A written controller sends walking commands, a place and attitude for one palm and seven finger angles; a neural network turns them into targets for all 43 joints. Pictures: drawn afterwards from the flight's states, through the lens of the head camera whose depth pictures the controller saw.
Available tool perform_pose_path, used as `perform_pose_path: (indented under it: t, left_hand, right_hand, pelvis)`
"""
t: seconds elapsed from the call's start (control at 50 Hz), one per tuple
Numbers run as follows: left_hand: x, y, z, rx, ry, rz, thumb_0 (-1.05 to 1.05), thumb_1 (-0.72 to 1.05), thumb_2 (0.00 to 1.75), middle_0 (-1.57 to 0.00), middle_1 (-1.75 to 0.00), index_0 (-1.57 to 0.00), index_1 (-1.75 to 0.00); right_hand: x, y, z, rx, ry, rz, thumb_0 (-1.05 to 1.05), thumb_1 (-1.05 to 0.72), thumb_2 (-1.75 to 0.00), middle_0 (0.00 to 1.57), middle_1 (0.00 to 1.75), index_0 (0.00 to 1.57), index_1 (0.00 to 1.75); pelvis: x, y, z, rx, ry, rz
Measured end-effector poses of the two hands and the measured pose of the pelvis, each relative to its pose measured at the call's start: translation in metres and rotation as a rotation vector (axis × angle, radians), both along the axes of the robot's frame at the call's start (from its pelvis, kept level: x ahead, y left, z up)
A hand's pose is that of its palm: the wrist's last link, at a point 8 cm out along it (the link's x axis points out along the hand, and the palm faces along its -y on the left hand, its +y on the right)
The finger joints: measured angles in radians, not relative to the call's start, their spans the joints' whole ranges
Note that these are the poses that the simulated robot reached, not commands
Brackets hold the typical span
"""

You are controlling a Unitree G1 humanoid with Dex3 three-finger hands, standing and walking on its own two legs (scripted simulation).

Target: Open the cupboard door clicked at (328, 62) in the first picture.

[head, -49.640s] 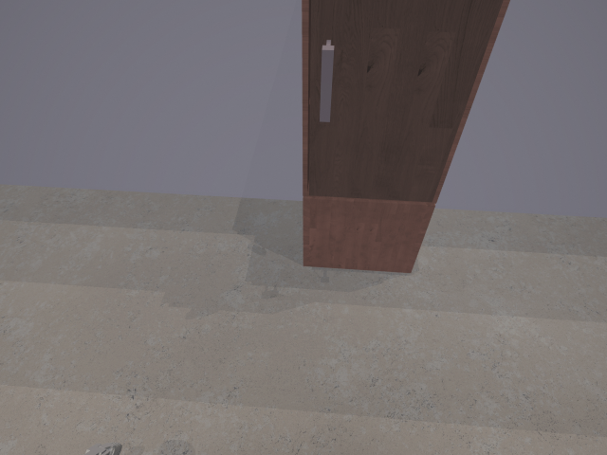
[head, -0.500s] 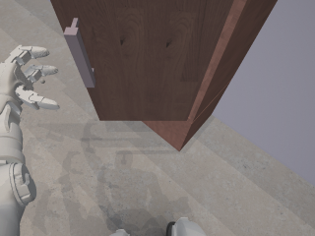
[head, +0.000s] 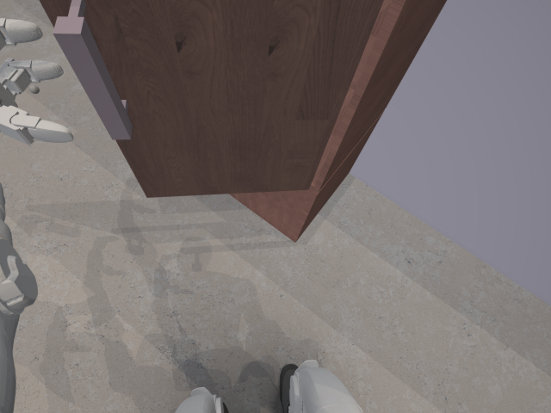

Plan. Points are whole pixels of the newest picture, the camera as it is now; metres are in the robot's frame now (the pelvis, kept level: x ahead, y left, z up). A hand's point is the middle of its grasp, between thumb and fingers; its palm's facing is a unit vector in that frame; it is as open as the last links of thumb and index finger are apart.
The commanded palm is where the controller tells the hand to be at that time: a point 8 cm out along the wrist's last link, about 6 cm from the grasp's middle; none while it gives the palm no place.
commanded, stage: move the hooked fingers beside the handle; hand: left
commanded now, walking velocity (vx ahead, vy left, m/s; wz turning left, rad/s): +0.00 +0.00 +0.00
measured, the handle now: (102, 76) +0.56 +0.18 +0.10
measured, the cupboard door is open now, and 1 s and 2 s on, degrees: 43 43 43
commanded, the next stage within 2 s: slide the fingers in behind the handle in 0.70 s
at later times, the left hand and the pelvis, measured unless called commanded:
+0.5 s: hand (32, 100) +0.51 +0.25 +0.11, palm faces -0.03 -1.00 +0.00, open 14.0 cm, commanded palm +0.49 +0.30 +0.10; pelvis +0.01 +0.00 +0.00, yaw +0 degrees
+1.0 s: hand (46, 102) +0.51 +0.24 +0.11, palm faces -0.03 -1.00 -0.01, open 14.0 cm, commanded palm +0.49 +0.28 +0.10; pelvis +0.01 +0.00 +0.00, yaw +0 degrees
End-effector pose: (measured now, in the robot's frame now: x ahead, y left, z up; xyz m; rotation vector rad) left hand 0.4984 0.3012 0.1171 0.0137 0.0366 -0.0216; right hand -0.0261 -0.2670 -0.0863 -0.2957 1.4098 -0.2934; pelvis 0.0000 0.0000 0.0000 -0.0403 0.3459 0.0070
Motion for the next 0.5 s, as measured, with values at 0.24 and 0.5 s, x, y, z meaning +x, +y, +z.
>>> perform_pose_path:
  t: [0.24, 0.5]
  left_hand:
    - [0.000, 0.004, -0.014, -0.002, 0.008, 0.012, -0.01, -0.49, 0.30, -0.30, -1.20, -0.30, -1.20]
    - [-0.007, 0.006, -0.011, -0.012, 0.006, -0.005, -0.01, -0.50, 0.30, -0.30, -1.20, -0.30, -1.20]
  right_hand:
    - [-0.003, 0.005, 0.004, 0.017, 0.029, -0.038, 0.00, -0.91, -0.90, 0.20, 0.30, 0.21, 0.30]
    - [0.036, 0.004, -0.001, 0.016, -0.037, 0.028, 0.00, -0.91, -0.90, 0.20, 0.30, 0.21, 0.30]
  pelvis:
    - [0.009, 0.001, 0.001, -0.004, 0.009, -0.020]
    - [0.013, 0.003, 0.001, -0.010, -0.003, 0.006]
